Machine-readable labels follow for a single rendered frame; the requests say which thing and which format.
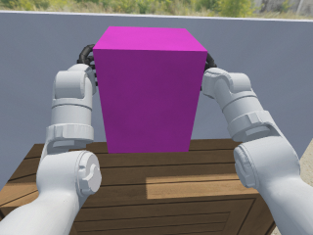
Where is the pedestal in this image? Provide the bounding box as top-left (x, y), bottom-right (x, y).
top-left (0, 138), bottom-right (277, 235)

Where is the left robot hand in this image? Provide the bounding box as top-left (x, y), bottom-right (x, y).
top-left (76, 44), bottom-right (98, 86)

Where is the right robot forearm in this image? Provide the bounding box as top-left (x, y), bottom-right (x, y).
top-left (201, 68), bottom-right (301, 175)

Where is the right robot upper arm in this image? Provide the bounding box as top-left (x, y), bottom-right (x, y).
top-left (233, 134), bottom-right (313, 235)

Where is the left robot forearm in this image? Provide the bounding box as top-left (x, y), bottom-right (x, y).
top-left (36, 64), bottom-right (97, 190)

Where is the left robot upper arm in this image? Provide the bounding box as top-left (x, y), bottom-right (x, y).
top-left (0, 150), bottom-right (102, 235)

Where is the right robot hand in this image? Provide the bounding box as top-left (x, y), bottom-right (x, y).
top-left (201, 53), bottom-right (217, 91)

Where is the carton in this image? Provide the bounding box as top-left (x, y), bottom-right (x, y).
top-left (92, 26), bottom-right (208, 154)

